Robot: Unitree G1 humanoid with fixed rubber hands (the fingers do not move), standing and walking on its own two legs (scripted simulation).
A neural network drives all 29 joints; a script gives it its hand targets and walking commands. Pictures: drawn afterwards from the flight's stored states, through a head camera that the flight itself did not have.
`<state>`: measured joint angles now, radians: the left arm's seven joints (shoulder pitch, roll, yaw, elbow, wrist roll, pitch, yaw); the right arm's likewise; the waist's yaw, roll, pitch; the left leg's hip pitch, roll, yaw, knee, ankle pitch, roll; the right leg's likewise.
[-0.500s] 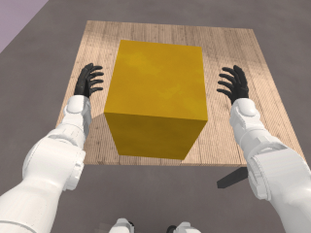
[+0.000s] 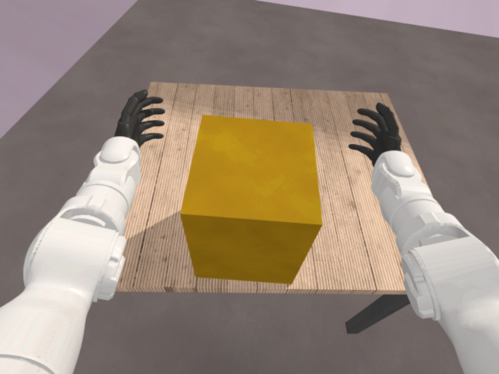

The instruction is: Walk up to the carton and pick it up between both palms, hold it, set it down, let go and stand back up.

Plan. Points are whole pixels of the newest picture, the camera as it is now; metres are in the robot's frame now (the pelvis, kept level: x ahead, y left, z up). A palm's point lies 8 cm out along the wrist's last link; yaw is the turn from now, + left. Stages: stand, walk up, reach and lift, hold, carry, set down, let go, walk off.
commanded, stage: set down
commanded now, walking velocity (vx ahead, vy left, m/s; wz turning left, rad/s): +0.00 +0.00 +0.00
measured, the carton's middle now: (250, 205) +0.42 +0.02 -0.02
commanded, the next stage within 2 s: none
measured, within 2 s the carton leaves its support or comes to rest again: neither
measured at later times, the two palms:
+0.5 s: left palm (128, 198) +0.38 +0.22 +0.05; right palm (375, 215) +0.36 -0.18 +0.06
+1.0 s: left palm (122, 251) +0.31 +0.22 +0.01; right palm (375, 266) +0.29 -0.19 +0.01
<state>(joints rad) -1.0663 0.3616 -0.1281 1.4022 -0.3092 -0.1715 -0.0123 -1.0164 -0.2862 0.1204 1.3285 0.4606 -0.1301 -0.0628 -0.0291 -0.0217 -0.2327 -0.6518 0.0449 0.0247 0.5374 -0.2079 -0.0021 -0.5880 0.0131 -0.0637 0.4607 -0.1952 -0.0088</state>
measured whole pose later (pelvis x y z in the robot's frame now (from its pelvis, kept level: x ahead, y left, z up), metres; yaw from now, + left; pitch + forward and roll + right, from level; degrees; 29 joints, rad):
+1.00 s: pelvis +0.00 +0.00 +0.01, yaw +0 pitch +3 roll -1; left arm -0.30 0.25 0.01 0.89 -0.19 -0.29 -0.02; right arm -0.26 -0.12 0.04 0.85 0.25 -0.31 -0.11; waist -0.01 -0.04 -0.03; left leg -0.30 0.03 0.03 0.47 -0.22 0.00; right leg -0.25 0.01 -0.04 0.42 -0.22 -0.01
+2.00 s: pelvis +0.01 +0.00 +0.01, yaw -1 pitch -4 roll +0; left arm 0.18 0.24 -0.04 0.65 -0.15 -0.38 -0.02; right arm 0.16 -0.10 0.04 0.79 0.14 -0.51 -0.03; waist 0.03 -0.04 0.05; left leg -0.13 0.02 0.03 0.44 -0.25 0.00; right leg -0.10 0.01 0.00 0.42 -0.25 -0.01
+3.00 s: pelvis +0.02 -0.01 +0.02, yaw -2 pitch -3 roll +0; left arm 0.18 0.21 0.01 0.55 -0.01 0.09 0.00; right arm 0.16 -0.19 -0.01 0.75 -0.01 -0.21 0.01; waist 0.01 -0.02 0.07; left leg -0.10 0.03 0.04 0.36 -0.21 -0.01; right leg -0.09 0.02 0.01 0.35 -0.21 -0.02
